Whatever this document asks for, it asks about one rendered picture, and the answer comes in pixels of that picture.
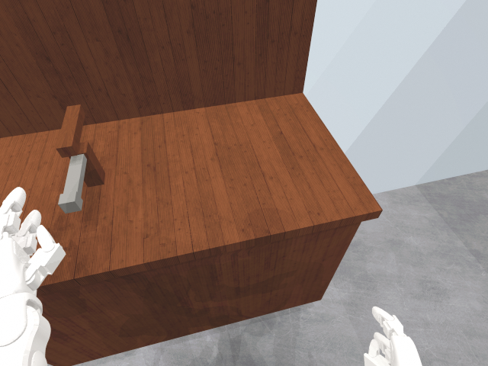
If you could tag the tap lever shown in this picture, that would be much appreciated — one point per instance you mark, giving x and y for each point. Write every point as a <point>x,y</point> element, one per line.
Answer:
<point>70,201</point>

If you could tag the robot left hand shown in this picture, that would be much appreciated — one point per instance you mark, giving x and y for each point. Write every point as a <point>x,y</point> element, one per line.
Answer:
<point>16,247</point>

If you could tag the robot right hand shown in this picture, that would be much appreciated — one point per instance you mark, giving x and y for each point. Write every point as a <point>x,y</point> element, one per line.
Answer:
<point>400,350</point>

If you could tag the left robot forearm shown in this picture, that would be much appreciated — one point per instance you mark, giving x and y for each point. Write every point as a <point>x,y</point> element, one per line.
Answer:
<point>24,332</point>

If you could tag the counter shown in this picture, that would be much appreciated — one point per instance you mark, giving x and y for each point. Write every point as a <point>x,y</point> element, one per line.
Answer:
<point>213,192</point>

